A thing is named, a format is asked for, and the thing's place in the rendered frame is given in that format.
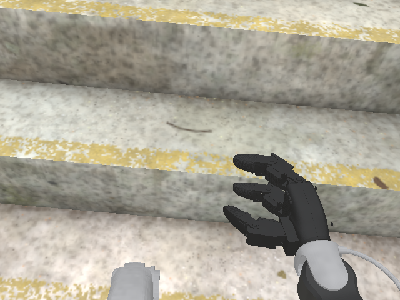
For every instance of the right robot forearm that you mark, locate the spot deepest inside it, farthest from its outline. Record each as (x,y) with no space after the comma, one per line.
(323,274)

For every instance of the left robot thigh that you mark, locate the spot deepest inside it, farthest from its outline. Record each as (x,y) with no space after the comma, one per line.
(134,281)

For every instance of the robot right hand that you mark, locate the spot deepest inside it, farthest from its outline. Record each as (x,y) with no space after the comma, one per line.
(301,214)

